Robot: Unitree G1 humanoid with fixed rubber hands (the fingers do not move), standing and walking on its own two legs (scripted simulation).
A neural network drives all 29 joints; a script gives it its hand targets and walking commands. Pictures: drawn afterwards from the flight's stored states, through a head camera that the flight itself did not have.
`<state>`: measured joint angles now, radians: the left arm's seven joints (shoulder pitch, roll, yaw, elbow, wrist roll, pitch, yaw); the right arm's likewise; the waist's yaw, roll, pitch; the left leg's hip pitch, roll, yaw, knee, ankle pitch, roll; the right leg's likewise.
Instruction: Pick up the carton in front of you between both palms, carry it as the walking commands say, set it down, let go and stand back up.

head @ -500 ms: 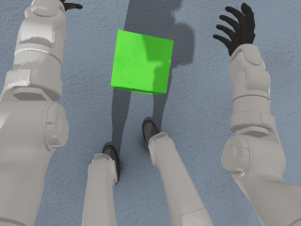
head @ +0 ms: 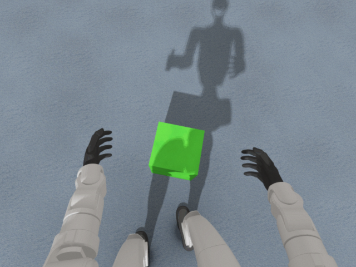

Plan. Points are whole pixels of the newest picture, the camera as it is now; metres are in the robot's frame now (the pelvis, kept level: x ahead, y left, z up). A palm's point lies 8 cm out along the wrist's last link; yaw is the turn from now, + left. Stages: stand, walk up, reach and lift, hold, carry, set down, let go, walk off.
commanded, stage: let go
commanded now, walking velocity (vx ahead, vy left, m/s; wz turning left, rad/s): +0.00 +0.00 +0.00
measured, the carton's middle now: (176, 153) +0.45 -0.10 -0.61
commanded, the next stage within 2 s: stand in 0.94 s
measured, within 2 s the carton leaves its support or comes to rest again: neither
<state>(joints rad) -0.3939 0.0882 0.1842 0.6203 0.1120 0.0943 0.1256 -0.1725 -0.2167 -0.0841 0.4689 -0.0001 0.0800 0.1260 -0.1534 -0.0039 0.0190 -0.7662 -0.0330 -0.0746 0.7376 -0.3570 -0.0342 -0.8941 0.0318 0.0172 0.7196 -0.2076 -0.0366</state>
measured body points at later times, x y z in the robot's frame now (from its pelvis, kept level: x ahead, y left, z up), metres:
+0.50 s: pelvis +0.05 +0.04 +0.04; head +0.09 +0.05 +0.48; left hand +0.25 +0.27 -0.04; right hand +0.22 -0.19 -0.04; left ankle -0.01 +0.15 -0.70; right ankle +0.06 -0.09 -0.70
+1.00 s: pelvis +0.04 +0.03 +0.03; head +0.05 +0.02 +0.48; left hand +0.22 +0.27 -0.05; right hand +0.20 -0.23 -0.05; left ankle -0.01 +0.15 -0.70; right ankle +0.06 -0.09 -0.70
